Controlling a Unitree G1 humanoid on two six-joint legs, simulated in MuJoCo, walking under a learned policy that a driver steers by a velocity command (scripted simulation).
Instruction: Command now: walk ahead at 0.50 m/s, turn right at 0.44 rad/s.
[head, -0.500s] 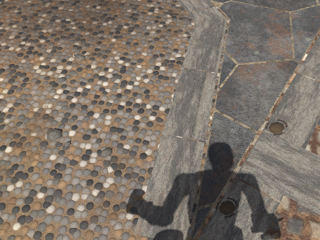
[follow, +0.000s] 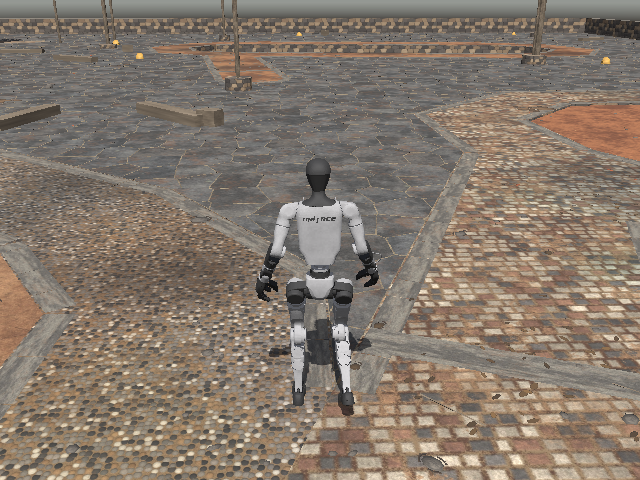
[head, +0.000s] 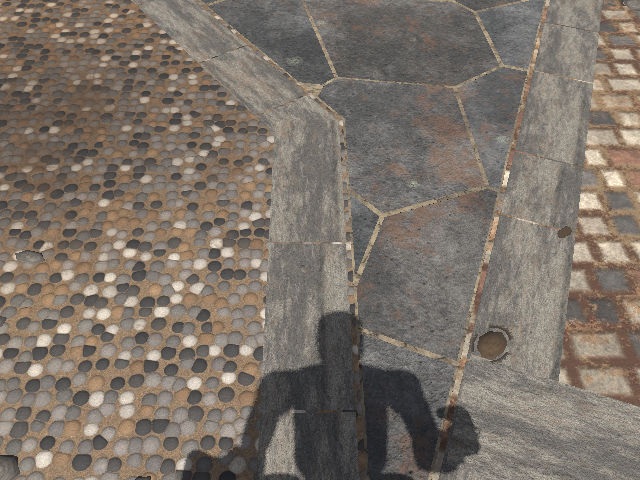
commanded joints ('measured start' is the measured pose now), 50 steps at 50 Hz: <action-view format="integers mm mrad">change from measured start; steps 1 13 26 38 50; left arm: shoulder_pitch -50 -333 -105 56 -73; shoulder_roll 77 22 73 147 117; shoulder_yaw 25 -13 13 33 11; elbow -100 -158 -52 91 51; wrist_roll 0 3 30 8 3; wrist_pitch -18 -48 -65 -59 -83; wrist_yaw -6 -48 -41 -13 -9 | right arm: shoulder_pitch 68 189 128 -212 74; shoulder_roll -96 -204 -123 -73 -134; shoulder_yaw -25 -46 -16 10 -23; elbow -17 95 60 -40 38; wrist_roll -6 40 26 26 9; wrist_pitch -7 16 14 12 12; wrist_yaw -5 -7 -6 23 11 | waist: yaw -35 -96 -25 63 -68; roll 157 121 -63 -12 92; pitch -7 42 -52 65 -67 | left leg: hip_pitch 237 282 -291 -297 349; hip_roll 262 271 172 108 301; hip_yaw -332 -90 -80 -44 -420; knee -296 -341 609 57 -265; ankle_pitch -41 208 -74 285 -29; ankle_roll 158 160 -17 -21 225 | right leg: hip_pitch -272 -155 299 369 -302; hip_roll -106 -91 -255 -253 -130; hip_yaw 35 -93 184 -4 -21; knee -9 -588 -1000 -1032 12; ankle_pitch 83 367 352 419 56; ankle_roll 3 2 -229 -187 -18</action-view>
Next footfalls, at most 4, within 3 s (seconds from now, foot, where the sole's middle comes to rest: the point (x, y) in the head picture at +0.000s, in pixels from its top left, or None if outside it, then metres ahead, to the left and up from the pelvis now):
0.36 right None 0.34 -0.16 -0.77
0.88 left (309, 402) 0.66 0.05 -0.77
1.36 right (410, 327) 0.86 -0.19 -0.77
1.62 left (304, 348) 0.79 0.06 -0.77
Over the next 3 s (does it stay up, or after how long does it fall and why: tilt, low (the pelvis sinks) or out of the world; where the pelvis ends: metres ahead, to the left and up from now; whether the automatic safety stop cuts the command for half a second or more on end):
stays up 0.79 -0.06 0.01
